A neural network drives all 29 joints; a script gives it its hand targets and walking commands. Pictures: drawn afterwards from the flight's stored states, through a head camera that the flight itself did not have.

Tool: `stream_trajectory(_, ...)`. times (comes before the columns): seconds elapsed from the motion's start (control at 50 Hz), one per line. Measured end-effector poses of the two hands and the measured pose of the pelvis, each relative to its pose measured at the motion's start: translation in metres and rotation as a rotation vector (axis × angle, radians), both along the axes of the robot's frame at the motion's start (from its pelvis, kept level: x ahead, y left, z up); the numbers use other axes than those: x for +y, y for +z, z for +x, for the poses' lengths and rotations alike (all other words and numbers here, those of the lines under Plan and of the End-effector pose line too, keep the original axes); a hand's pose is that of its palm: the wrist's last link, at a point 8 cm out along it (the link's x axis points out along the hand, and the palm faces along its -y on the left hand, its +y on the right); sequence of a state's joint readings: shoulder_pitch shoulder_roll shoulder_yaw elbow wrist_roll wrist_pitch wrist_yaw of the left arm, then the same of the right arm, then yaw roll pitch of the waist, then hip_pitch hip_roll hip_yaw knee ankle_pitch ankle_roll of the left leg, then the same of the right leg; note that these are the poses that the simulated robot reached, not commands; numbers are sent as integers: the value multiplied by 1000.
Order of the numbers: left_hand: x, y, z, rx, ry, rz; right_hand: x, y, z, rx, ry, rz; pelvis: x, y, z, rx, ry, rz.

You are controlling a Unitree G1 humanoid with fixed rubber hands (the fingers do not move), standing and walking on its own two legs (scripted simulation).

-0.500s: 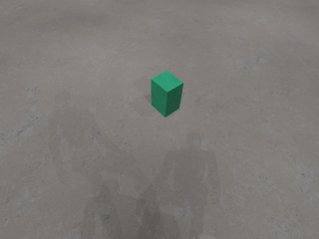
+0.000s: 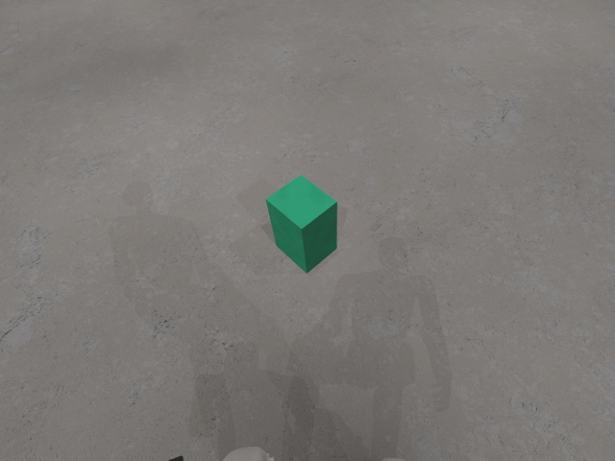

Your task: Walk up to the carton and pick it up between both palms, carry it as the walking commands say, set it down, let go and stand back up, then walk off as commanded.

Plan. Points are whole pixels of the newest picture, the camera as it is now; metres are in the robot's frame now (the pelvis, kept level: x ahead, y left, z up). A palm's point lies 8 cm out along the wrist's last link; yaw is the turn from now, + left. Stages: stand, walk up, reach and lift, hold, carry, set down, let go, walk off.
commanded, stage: walk up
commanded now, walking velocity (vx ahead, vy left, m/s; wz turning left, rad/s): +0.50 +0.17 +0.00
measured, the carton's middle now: (303, 225) +0.94 +0.04 -0.63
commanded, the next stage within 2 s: none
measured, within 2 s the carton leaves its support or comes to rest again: neither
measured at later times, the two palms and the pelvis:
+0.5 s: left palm (114, 413) +0.22 +0.33 -0.15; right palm (400, 331) +0.32 -0.14 -0.13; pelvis +0.24 +0.09 +0.00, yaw -1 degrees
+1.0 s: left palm (191, 250) +0.50 +0.24 -0.12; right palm (429, 295) +0.40 -0.21 -0.16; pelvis +0.43 +0.01 +0.00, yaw +0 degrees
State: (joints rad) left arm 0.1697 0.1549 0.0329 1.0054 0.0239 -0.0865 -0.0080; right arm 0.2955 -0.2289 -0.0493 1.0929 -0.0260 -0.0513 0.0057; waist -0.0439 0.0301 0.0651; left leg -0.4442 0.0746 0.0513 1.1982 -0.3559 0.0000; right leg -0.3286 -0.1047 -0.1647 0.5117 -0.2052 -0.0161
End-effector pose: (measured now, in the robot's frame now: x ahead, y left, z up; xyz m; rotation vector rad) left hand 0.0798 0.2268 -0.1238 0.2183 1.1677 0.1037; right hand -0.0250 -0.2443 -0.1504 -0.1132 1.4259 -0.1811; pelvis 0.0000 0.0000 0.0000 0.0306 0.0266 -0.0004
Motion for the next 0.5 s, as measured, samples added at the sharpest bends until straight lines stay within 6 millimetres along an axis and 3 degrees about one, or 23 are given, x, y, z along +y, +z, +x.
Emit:
stream_trajectory(0.08, 12, 10, -39, 127, 118, 24, -7, 12, 107, -154, 76, -7, 2, 10, 38, -22, -9, 8)
stream_trajectory(0.16, 20, 12, -66, 259, 193, 21, 8, 26, 200, -273, 148, 15, 10, 13, 75, -33, -14, 6)
stream_trajectory(0.22, 25, 11, -71, 336, 231, 3, 30, 32, 261, -339, 193, 30, 22, 11, 103, -30, -17, -6)
stream_trajectory(0.28, 35, 5, -62, 395, 258, -20, 57, 33, 313, -373, 230, 41, 39, 5, 136, -19, -10, -21)
stream_trajectory(0.34, 51, -12, -36, 429, 271, -52, 85, 26, 357, -387, 257, 30, 60, -8, 174, -2, -4, -44)
stream_trajectory(0.38, 65, -27, -9, 436, 258, -68, 98, 18, 375, -396, 253, 4, 73, -18, 196, -2, -6, -44)
stream_trajectory(0.42, 79, -32, 35, 393, 229, -69, 106, 17, 374, -367, 231, -9, 81, -16, 212, -13, -9, -51)
stream_trajectory(0.5, 100, -29, 140, 230, 139, -59, 105, 24, 344, -251, 121, -42, 88, -2, 245, -31, -18, -63)
